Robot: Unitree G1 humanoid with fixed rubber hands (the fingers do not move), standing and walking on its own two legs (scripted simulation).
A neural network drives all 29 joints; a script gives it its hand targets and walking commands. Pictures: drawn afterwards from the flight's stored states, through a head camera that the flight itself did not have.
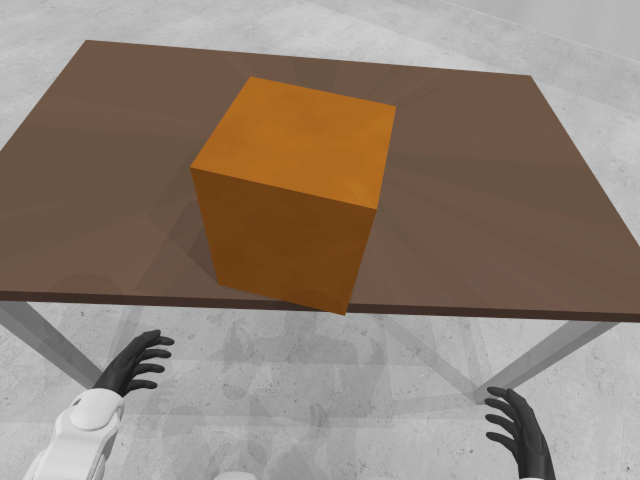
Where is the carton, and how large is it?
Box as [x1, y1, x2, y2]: [190, 76, 395, 315]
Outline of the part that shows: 250,76 190,166 218,284 344,315 376,210 395,106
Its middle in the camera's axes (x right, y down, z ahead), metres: -0.03 -0.06 +0.57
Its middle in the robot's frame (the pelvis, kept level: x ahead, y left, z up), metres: +0.47 +0.06 +0.05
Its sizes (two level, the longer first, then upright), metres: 0.210 0.200 0.250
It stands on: a table, 0.69 m high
